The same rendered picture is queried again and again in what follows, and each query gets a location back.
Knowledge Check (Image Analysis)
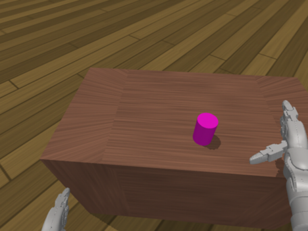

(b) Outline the can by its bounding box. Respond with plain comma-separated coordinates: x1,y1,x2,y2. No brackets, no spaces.
193,113,218,146

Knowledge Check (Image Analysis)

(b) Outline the right robot arm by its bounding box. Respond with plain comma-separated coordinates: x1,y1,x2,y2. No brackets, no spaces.
283,147,308,231

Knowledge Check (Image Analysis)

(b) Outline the right robot hand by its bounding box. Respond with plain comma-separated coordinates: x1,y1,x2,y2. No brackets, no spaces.
249,100,308,165

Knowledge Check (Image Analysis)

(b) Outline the left robot hand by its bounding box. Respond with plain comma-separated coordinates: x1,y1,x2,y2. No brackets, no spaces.
41,188,70,231

